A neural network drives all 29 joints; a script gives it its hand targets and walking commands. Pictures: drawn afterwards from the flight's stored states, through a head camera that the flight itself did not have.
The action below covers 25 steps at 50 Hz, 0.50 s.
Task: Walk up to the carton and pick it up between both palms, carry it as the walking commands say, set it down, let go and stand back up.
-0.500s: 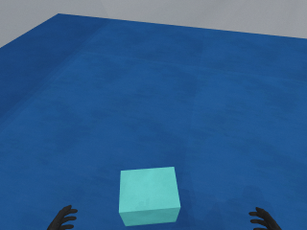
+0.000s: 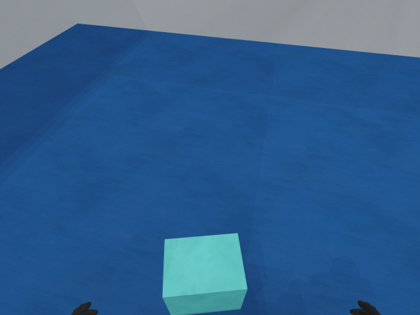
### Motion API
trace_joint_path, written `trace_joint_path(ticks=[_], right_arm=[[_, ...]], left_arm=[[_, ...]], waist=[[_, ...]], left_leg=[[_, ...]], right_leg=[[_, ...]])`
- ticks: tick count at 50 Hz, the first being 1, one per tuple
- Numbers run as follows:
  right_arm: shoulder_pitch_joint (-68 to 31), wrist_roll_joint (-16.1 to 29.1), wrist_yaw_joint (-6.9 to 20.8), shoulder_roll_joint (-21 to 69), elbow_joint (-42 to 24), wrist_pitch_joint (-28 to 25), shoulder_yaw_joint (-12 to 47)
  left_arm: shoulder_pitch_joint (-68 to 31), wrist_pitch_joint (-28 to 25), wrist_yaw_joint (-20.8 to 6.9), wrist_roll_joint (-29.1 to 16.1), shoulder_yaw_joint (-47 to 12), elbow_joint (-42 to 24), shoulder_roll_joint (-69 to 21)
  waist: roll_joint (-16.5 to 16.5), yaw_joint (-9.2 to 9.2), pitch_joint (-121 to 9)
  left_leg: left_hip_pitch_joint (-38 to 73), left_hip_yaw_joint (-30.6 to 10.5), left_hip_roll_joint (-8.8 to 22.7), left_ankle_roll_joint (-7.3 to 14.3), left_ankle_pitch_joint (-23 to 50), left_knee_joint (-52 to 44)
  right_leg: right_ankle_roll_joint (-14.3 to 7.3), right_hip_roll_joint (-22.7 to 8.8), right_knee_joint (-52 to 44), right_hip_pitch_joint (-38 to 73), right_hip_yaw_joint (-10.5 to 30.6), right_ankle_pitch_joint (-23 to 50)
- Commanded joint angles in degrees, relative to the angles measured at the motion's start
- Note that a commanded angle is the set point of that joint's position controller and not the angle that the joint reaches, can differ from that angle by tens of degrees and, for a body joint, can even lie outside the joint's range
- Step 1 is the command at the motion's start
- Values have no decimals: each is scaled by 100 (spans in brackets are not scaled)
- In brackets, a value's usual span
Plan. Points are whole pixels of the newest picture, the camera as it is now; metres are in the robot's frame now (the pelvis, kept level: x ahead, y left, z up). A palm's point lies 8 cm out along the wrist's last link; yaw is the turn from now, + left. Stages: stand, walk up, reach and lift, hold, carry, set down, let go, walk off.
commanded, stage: stand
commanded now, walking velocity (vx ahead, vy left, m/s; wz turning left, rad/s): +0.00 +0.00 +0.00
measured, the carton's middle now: (203, 275) +0.41 +0.05 -0.64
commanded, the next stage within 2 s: none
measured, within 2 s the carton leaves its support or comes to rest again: neither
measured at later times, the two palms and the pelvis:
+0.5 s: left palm out of the picture +0.07 +0.30 -0.10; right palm out of the picture +0.08 -0.31 -0.10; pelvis -0.02 +0.00 +0.00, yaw +0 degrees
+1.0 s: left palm out of the picture +0.06 +0.31 -0.10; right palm out of the picture +0.07 -0.31 -0.10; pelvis -0.02 +0.00 +0.00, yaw +0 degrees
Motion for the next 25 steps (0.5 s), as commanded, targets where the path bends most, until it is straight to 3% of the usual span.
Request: trace_joint_path(ticks=[1, 25], right_arm=[[-190, 9, -21, -965, -212, -73, -189], [-272, 57, 11, -1130, 331, -107, -77]], left_arm=[[-108, -79, 20, -8, 182, -214, 859], [-209, -116, -26, -37, 96, 473, 1042]], waist=[[106, 7, -214], [114, 31, 3]], left_leg=[[267, -448, 569, 24, 1641, -322], [162, -559, 630, 61, 938, -671]], right_leg=[[-86, -461, -301, -153, 258, 1626], [-131, -538, -652, -150, 361, 1067]])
